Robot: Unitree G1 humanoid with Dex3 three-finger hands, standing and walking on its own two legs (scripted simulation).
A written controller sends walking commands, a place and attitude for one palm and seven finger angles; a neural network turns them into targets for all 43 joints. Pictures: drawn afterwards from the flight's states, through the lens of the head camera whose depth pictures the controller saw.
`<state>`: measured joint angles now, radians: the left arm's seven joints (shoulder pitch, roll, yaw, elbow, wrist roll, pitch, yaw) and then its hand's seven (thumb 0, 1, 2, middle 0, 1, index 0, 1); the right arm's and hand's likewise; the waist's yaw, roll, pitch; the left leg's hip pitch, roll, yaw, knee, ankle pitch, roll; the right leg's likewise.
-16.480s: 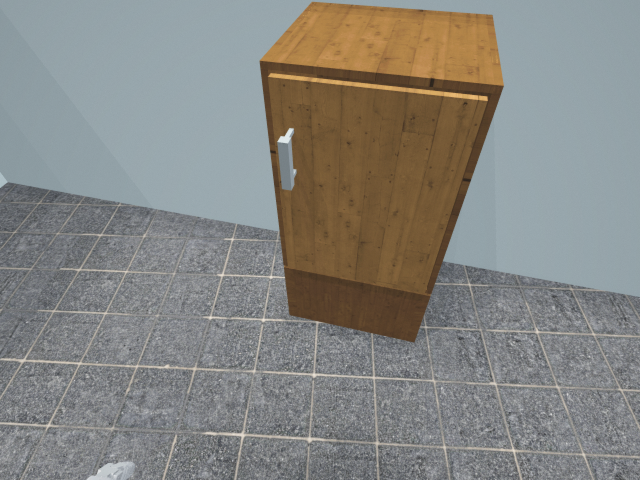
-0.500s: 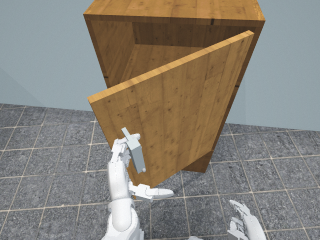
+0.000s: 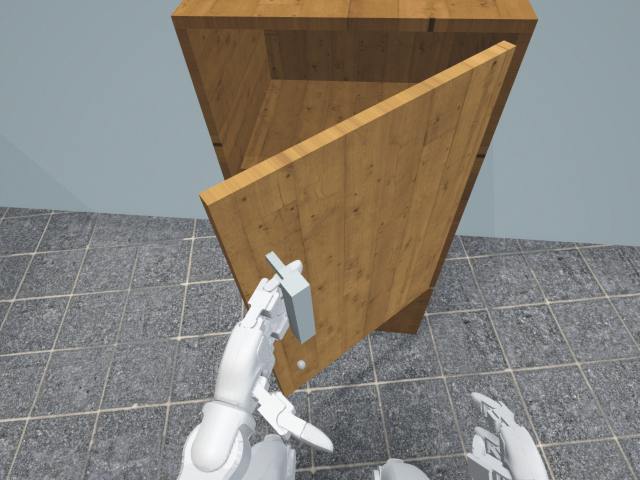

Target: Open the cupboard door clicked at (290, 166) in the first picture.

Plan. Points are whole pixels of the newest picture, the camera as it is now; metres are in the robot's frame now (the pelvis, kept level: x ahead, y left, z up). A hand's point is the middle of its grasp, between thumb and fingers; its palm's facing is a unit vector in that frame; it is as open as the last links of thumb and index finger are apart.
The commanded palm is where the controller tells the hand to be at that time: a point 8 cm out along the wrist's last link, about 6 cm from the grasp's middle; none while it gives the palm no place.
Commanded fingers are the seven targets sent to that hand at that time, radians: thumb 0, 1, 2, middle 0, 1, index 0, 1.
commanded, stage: slide the hand sideways off the handle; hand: left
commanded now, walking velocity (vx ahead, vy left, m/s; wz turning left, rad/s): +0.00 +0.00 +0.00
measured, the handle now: (289, 298) +0.32 +0.05 +0.06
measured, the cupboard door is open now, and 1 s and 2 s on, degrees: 43 43 43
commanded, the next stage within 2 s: draw the hand back to the body in 0.94 s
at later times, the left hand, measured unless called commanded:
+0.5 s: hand (274, 382) +0.23 +0.06 +0.05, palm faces -0.14 -0.99 +0.02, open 16.1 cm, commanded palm +0.21 +0.13 +0.05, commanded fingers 0.00 -0.50 0.30 -0.15 -0.30 -0.15 -0.30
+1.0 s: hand (217, 419) +0.19 +0.12 +0.04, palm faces -0.12 -0.99 -0.02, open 16.3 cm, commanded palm +0.17 +0.17 +0.05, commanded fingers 0.00 -0.50 0.30 -0.15 -0.30 -0.15 -0.30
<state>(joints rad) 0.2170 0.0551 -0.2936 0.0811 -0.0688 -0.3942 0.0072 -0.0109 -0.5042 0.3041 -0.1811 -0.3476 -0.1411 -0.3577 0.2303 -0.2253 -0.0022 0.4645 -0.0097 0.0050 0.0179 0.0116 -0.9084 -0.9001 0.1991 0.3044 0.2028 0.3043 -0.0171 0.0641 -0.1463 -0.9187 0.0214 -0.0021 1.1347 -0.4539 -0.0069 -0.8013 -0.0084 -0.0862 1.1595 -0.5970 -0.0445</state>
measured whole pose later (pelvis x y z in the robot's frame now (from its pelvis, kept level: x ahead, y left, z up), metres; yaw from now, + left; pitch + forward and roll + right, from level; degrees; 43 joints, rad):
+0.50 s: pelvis +0.01 +0.01 +0.00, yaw -1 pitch +15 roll -1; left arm 0.40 0.06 -0.27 -0.08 -0.01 -0.38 0.06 -0.01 -0.50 0.30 -0.19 -0.32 -0.21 -0.33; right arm 0.24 -0.19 0.02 0.38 -0.01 0.04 0.03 0.01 -0.91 -0.90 0.20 0.30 0.20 0.30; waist -0.01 0.04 -0.16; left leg -0.94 0.03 0.02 1.16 -0.48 0.01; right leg -0.83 0.00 -0.07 1.18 -0.61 -0.03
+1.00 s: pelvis +0.00 +0.00 -0.02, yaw +0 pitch +15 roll -1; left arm 0.55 0.18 -0.06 -0.16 -0.17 -0.44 -0.17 -0.01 -0.50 0.30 -0.15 -0.30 -0.15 -0.30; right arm 0.23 -0.21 -0.01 0.40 0.01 0.00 -0.03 0.01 -0.91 -0.90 0.20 0.30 0.20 0.30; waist 0.00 0.04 -0.17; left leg -1.01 0.04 -0.02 1.24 -0.50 -0.02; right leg -0.88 0.01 -0.10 1.24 -0.64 -0.05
